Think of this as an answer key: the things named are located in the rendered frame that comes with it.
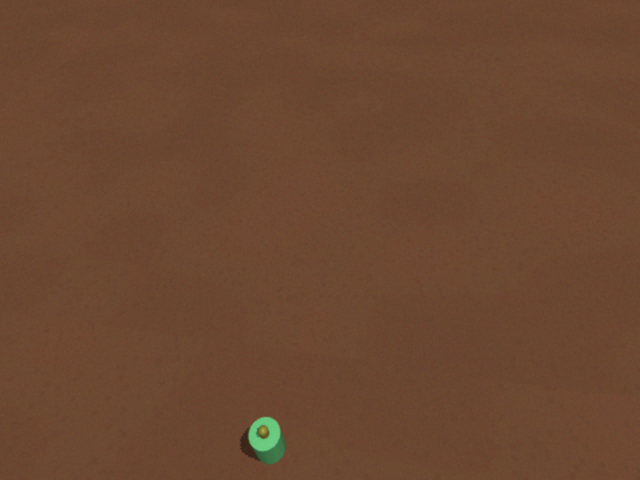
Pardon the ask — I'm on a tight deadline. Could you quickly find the bottle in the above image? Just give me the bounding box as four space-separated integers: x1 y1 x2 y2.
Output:
248 417 285 464

